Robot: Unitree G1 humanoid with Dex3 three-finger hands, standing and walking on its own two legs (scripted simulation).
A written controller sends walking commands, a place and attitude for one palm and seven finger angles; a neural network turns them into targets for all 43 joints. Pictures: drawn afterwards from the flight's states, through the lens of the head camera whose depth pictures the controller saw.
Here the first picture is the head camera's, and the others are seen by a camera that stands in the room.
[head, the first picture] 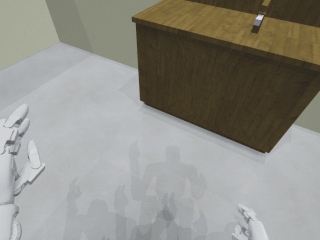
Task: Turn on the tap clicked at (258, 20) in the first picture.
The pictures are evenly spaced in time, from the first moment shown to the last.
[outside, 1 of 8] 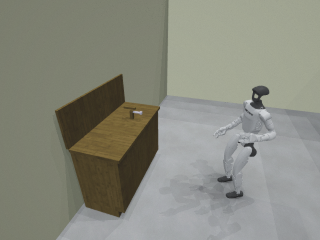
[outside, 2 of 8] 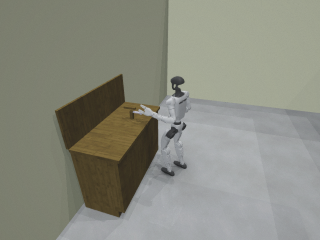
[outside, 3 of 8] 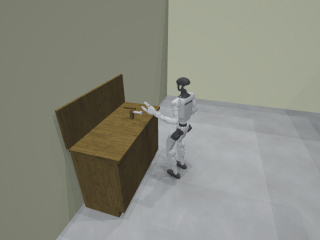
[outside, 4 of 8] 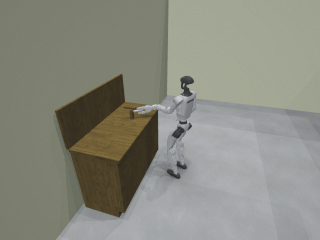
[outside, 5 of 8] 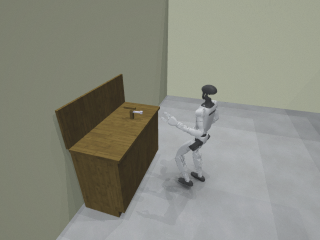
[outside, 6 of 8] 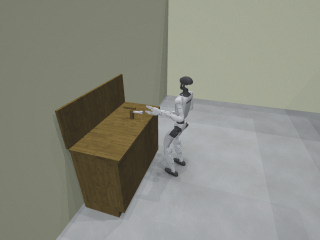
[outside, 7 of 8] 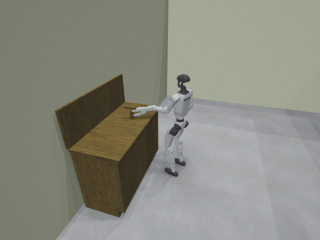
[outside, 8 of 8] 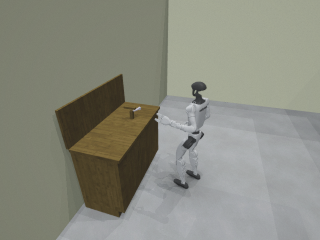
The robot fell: no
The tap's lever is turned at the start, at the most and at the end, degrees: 0 63 63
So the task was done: no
